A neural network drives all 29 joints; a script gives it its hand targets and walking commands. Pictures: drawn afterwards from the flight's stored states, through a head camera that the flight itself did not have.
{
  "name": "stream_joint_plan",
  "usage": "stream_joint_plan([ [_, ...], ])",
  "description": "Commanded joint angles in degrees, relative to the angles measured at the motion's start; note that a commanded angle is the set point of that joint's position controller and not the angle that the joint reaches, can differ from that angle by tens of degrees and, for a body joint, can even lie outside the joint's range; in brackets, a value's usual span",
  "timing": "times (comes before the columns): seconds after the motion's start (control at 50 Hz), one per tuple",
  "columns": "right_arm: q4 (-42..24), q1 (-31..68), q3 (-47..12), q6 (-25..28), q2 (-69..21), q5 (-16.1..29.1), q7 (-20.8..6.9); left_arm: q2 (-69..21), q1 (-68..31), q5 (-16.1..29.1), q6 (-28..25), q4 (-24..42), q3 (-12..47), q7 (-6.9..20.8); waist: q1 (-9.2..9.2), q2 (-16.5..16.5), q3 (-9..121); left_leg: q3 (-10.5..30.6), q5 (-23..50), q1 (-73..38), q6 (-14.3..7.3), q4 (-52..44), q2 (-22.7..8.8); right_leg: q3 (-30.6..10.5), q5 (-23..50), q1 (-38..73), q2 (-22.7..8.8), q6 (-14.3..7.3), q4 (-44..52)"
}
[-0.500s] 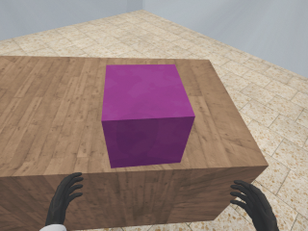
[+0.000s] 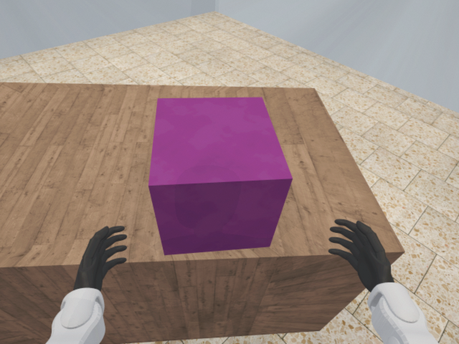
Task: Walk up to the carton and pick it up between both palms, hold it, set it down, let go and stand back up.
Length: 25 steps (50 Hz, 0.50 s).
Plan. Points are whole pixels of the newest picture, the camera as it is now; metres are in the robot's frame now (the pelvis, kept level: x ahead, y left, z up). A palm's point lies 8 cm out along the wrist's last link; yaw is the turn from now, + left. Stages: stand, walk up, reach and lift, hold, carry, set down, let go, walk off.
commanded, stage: reach and lift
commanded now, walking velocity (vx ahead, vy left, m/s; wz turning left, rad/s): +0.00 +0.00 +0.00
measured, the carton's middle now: (214, 173) +0.49 +0.04 +0.02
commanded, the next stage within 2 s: none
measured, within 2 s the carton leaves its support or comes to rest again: neither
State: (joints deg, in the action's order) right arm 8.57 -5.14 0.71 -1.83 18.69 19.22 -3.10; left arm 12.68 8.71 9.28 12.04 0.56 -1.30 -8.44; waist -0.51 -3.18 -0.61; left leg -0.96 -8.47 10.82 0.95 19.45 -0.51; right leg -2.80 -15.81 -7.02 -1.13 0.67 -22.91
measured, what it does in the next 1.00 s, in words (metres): stands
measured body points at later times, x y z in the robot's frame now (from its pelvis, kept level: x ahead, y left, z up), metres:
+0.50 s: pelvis -0.01 +0.00 +0.00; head +0.00 +0.01 +0.45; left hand +0.32 +0.23 +0.09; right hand +0.34 -0.21 +0.09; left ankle +0.02 +0.13 -0.75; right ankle -0.04 -0.13 -0.75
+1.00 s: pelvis +0.00 +0.00 +0.00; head +0.03 +0.01 +0.45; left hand +0.39 +0.25 +0.13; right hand +0.43 -0.20 +0.14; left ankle +0.02 +0.13 -0.75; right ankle -0.04 -0.13 -0.75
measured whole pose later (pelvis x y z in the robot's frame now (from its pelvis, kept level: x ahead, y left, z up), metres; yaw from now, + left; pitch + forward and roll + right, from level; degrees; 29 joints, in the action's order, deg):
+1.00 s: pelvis +0.00 +0.00 +0.00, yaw +0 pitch +3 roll +1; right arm 38.6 42.2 0.7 -15.4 20.7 22.6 0.0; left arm 20.3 -33.2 11.0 30.4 -18.8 -7.0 -6.2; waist -1.3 -2.8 -0.1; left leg -1.0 -8.0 14.8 1.4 19.4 -1.2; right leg -2.8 -15.2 -11.1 -0.5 0.7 -22.9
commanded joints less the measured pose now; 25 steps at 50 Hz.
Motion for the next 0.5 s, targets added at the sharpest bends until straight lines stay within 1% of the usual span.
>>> stream_joint_plan([
  [0.0, -16.3, 14.7, 2.3, 2.7, 11.4, 3.7, 3.4, 5.3, -16.0, 2.4, -0.5, 19.4, -6.7, 2.2, -2.92, 4.1, 16.5, -2.3, 27.9, -19.5, 1.8, 2.4, 1.5, 0.4, 26.5, -5.0, 4.2, -0.2, 5.7],
  [0.04, -15.8, 16.0, 2.0, 2.1, 11.8, 3.7, 3.8, 5.6, -16.7, 2.6, 0.4, 19.7, -7.0, 2.7, -2.76, 4.6, 15.8, -2.3, 29.1, -20.0, 2.0, 2.5, 1.3, 0.7, 26.8, -5.4, 4.5, -0.1, 5.8],
  [0.1, -14.6, 18.4, 1.9, 0.6, 12.2, 3.8, 4.1, 5.7, -18.8, 2.7, 2.0, 19.4, -7.4, 3.3, -2.51, 5.6, 15.2, -2.1, 27.7, -20.5, 2.1, 2.0, 1.1, 1.1, 23.1, -6.6, 4.6, -0.5, 6.7],
  [0.18, -10.3, 24.1, 2.4, -2.2, 12.4, 3.3, 4.2, 6.5, -24.6, 3.3, 5.0, 16.6, -8.1, 3.4, -2.58, 6.1, 12.6, -2.0, 21.4, -19.0, 1.7, 0.4, 0.6, 1.0, 14.8, -8.8, 4.7, -1.1, 8.0],
  [0.22, -9.6, 27.6, 2.6, -3.6, 12.2, 3.4, 4.1, 7.2, -28.2, 3.7, 6.6, 16.5, -8.3, 3.1, -2.63, 6.5, 13.2, -2.0, 18.8, -18.3, 1.5, -0.1, 0.3, 0.9, 12.1, -9.6, 4.8, -1.5, 8.3],
  [0.28, -7.0, 33.8, 3.8, -5.3, 12.6, 3.1, 3.9, 7.9, -33.9, 4.6, 8.8, 14.4, -8.2, 2.6, -2.51, 6.1, 13.1, -2.1, 14.6, -16.3, 1.0, -0.7, 0.1, 1.1, 9.1, -10.7, 4.8, -1.6, 8.2],
  [0.3, -6.4, 36.6, 4.3, -6.0, 12.8, 2.9, 3.8, 8.3, -36.3, 4.7, 9.6, 13.2, -8.2, 2.4, -2.77, 6.1, 12.8, -2.2, 12.8, -15.5, 1.0, -1.0, 0.0, 1.3, 7.7, -11.0, 4.7, -1.7, 8.2],
  [0.32, -5.6, 38.5, 4.4, -6.4, 12.9, 3.0, 3.6, 8.7, -38.0, 5.0, 10.3, 12.1, -8.3, 2.3, -2.89, 6.0, 13.3, -2.3, 11.7, -14.8, 0.7, -1.1, -0.1, 1.3, 7.1, -11.2, 4.7, -1.7, 8.1],
  [0.38, -2.3, 44.4, 4.4, -8.0, 13.0, 2.9, 3.4, 9.7, -43.1, 5.4, 12.4, 5.6, -8.3, 2.0, -3.61, 4.5, 12.8, -2.6, 8.7, -11.9, 0.0, -1.3, -0.2, 1.4, 6.0, -11.2, 4.5, -1.5, 7.6],
  [0.4, -0.7, 45.6, 4.5, -8.4, 13.4, 3.0, 3.3, 9.7, -44.5, 5.5, 13.1, 4.5, -8.0, 2.0, -3.44, 4.9, 13.5, -2.5, 8.4, -11.8, 0.0, -1.3, -0.3, 1.5, 6.2, -11.1, 4.5, -1.6, 7.4],
  [0.42, 0.7, 46.9, 4.2, -8.9, 13.6, 3.0, 3.2, 9.8, -45.7, 5.2, 13.7, 2.8, -8.2, 1.9, -3.69, 4.2, 13.8, -2.5, 8.2, -11.6, -0.2, -1.4, -0.5, 1.5, 6.4, -10.7, 4.5, -1.4, 7.4],
  [0.46, 3.3, 49.4, 4.2, -9.6, 14.5, 2.9, 3.2, 10.0, -47.8, 5.0, 15.0, 0.0, -8.3, 1.9, -3.82, 4.1, 14.9, -2.4, 9.1, -11.5, 0.0, -1.0, -0.7, 1.8, 7.9, -10.3, 4.8, -1.4, 6.8],
  [0.48, 4.9, 49.9, 3.7, -9.9, 14.7, 3.2, 3.1, 9.6, -48.4, 4.8, 15.4, -0.3, -8.2, 2.0, -3.80, 4.3, 15.4, -2.4, 11.1, -12.0, 0.1, -0.7, -0.8, 2.0, 9.8, -9.9, 4.9, -1.4, 6.6],
])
